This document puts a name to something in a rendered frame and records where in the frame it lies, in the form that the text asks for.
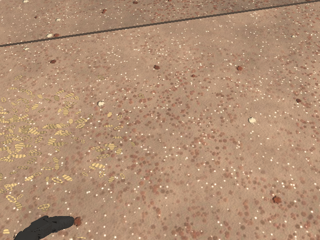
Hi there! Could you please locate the robot left hand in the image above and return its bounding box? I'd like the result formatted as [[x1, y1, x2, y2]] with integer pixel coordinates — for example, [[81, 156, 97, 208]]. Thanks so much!
[[13, 215, 74, 240]]

